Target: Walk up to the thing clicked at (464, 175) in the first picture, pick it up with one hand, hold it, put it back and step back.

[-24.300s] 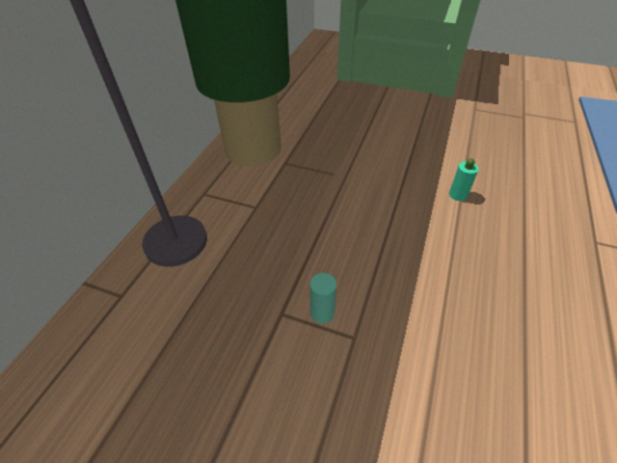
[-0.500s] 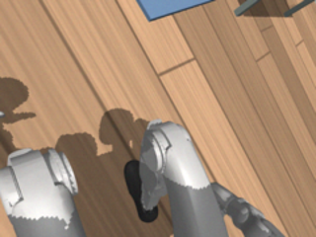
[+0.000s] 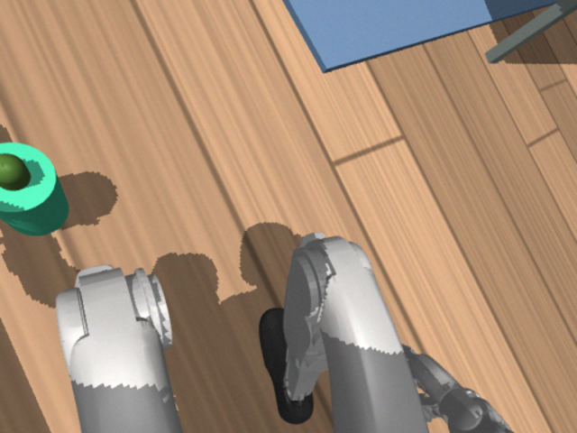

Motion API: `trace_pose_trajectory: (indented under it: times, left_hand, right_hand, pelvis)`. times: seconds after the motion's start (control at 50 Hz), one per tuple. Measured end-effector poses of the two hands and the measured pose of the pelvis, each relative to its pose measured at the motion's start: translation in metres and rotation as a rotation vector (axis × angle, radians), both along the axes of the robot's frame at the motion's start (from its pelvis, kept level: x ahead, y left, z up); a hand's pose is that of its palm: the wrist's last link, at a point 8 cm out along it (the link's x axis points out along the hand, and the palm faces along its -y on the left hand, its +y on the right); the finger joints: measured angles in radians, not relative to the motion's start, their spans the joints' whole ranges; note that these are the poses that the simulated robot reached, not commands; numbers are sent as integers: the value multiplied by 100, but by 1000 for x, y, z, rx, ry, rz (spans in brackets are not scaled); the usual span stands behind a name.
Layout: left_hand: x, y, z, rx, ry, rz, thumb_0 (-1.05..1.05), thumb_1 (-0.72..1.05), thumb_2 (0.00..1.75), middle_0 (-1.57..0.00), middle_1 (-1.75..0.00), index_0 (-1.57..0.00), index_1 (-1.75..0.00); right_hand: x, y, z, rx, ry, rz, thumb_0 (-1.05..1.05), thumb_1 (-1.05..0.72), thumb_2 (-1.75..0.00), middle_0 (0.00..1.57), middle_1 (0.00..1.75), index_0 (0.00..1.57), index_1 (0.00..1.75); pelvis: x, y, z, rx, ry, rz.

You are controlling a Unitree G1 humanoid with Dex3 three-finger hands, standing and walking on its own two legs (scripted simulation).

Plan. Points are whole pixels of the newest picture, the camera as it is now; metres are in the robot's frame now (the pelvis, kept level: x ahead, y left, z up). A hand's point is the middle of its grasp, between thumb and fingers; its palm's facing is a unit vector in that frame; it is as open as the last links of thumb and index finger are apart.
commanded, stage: rise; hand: left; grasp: from the side
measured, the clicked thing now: (23, 191) +0.44 +0.28 -0.20
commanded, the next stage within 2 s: home in 0.04 s
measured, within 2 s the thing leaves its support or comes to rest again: neither
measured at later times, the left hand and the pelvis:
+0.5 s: hand out of the picture +0.33 +0.38 +0.03, palm faces +0.31 -0.82 -0.48, open 17.5 cm; pelvis +0.01 -0.01 +0.11, yaw +7 degrees
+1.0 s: hand out of the picture +0.26 +0.26 +0.24, palm faces +0.32 -0.87 -0.37, open 17.4 cm; pelvis +0.06 -0.02 +0.32, yaw +12 degrees
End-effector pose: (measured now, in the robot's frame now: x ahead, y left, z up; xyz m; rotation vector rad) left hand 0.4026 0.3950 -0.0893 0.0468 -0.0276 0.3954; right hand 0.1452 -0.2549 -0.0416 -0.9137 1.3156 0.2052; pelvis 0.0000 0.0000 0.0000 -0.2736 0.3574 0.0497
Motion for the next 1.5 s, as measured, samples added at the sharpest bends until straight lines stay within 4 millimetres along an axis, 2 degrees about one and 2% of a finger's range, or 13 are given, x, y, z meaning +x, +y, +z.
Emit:
trace_pose_trajectory:
  times: [0.12, 0.18, 0.34, 0.44, 0.52, 0.6, 0.8, 0.9, 1.08, 1.2, 1.3, 1.4, 1.5]
  left_hand:
    - [-15, 13, 14, 55, 193, -30, -1, -51, 6, -5, -2, -4, -2]
    - [-27, 22, 28, 93, 279, -11, -1, -52, 8, -6, -4, -4, -4]
    - [-64, 56, 94, 209, 436, 116, -1, -52, 8, -7, -6, -6, -6]
    - [-91, 42, 130, 246, 541, 116, -1, -55, 6, -6, -5, -5, -6]
    - [-112, 13, 157, 241, 609, 81, -1, -55, 6, -6, -5, -5, -6]
    - [-129, -13, 191, 215, 651, 68, -1, -55, 6, -7, -6, -6, -6]
    - [-157, -51, 281, 134, 733, 117, -1, -53, 7, -7, -6, -6, -6]
    - [-167, -74, 319, 79, 777, 111, -1, -53, 7, -7, -6, -6, -6]
    - [-185, -110, 388, 7, 813, 109, -1, -55, 6, -6, -5, -5, -5]
    - [-195, -127, 435, -8, 800, 95, -1, -56, 5, -6, -5, -5, -5]
    - [-203, -139, 466, -15, 769, 83, -1, -58, 4, -6, -5, -5, -5]
    - [-212, -144, 478, -31, 759, 82, -1, -59, 3, -6, -4, -5, -5]
    - [-220, -146, 478, -46, 777, 90, -1, -59, 3, -5, -4, -5, -5]
  right_hand:
    - [6, 1, -4, 60, -53, -116, 0, -89, -90, 21, 30, 21, 30]
    - [7, 4, -4, 97, -58, -171, 0, -90, -91, 21, 30, 21, 30]
    - [11, 9, -1, 187, -74, -299, 1, -91, -91, 21, 30, 21, 30]
    - [24, 15, 16, 248, -97, -347, 1, -90, -90, 21, 30, 21, 30]
    - [43, 21, 44, 292, -145, -362, 1, -90, -90, 21, 30, 21, 30]
    - [66, 26, 83, 323, -215, -358, 1, -90, -90, 21, 30, 21, 30]
    - [119, 29, 191, 378, -414, -327, 1, -90, -90, 21, 30, 21, 30]
    - [130, 30, 239, 396, -480, -323, 1, -90, -90, 21, 30, 21, 30]
    - [132, 36, 312, 409, -557, -344, 1, -90, -90, 21, 30, 21, 30]
    - [132, 43, 349, 429, -620, -360, 1, -90, -90, 21, 30, 21, 30]
    - [140, 50, 371, 462, -684, -354, 2, -90, -90, 21, 30, 21, 30]
    - [150, 57, 385, 493, -732, -324, 2, -90, -90, 21, 30, 21, 30]
    - [157, 59, 393, 505, -757, -288, 2, -90, -90, 21, 30, 21, 30]
  pelvis:
    - [-1, -1, 10, 28, 44, 11]
    - [0, -2, 19, 44, 78, 21]
    - [4, -4, 48, 84, 165, 46]
    - [5, -5, 81, 107, 208, 56]
    - [8, -7, 116, 124, 224, 59]
    - [15, -11, 155, 143, 222, 68]
    - [39, -18, 245, 179, 164, 97]
    - [51, -17, 286, 194, 112, 112]
    - [75, -14, 351, 217, 2, 138]
    - [87, -8, 383, 231, -74, 151]
    - [94, -4, 399, 240, -123, 156]
    - [96, -3, 406, 247, -156, 163]
    - [94, -4, 410, 252, -173, 169]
